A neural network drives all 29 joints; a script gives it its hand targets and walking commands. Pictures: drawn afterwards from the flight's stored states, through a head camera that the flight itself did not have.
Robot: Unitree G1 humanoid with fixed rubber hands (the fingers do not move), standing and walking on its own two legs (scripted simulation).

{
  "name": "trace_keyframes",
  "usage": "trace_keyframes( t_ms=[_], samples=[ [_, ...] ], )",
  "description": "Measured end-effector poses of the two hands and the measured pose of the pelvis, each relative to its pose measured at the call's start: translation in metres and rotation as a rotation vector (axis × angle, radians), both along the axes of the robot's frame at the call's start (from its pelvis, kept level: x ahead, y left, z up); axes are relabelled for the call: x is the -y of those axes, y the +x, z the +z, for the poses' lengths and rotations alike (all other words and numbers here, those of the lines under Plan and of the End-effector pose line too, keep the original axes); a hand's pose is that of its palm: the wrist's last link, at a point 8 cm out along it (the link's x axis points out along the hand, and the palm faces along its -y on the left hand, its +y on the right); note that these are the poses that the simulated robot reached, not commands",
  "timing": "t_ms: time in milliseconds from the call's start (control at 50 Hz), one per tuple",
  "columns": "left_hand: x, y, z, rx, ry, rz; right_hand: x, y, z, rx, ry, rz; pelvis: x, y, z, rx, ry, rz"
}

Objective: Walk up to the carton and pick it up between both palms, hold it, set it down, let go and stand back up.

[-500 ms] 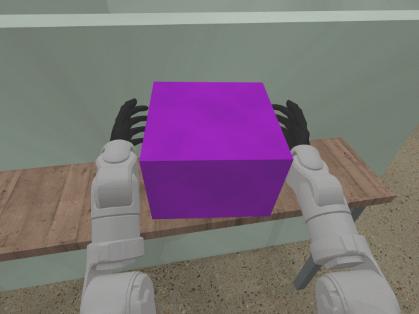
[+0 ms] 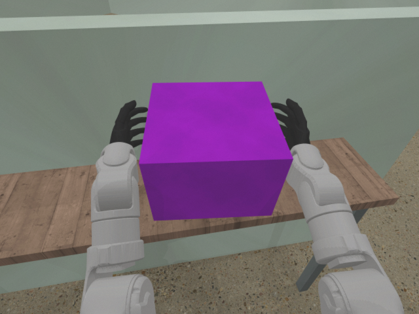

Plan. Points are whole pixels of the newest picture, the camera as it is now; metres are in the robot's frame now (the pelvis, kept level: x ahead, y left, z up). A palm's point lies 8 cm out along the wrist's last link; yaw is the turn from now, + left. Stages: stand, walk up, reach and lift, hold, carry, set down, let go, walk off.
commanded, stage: hold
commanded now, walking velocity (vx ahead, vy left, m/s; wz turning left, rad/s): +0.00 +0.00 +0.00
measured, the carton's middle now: (210, 147) +0.38 +0.00 +0.16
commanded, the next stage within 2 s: none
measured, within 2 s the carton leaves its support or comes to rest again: neither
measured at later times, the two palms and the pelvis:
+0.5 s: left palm (118, 143) +0.35 +0.16 +0.20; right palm (295, 144) +0.35 -0.15 +0.19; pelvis -0.01 +0.00 +0.00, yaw +0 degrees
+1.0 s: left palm (119, 145) +0.35 +0.16 +0.19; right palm (293, 144) +0.35 -0.15 +0.18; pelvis +0.00 +0.00 +0.00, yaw +0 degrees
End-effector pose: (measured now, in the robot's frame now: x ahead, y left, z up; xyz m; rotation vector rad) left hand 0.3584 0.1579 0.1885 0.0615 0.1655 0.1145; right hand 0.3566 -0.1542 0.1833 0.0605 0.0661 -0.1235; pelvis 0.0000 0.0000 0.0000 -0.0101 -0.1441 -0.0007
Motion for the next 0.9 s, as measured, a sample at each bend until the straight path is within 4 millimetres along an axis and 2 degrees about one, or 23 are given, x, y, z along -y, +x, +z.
trace_keyframes(
  t_ms=[180,440,740,900],
  samples=[
    [-0.003,-0.005,-0.002,0.003,-0.001,0.0,-0.002,-0.005,-0.002,0.003,0.007,-0.001,-0.001,0.0,0.0,0.001,-0.001,0.002],
    [-0.005,-0.009,0.007,0.013,0.002,0.006,-0.005,-0.008,0.002,0.013,0.013,-0.001,-0.004,-0.006,0.0,0.0,0.001,-0.004],
    [-0.001,0.0,0.005,-0.001,-0.001,-0.001,-0.001,-0.002,0.002,-0.001,-0.002,-0.009,-0.002,-0.007,0.0,-0.003,0.002,-0.005],
    [-0.004,-0.002,0.003,0.006,0.003,0.001,-0.003,-0.002,0.001,0.006,0.002,-0.004,-0.003,-0.004,0.0,0.001,0.0,-0.001]
  ],
)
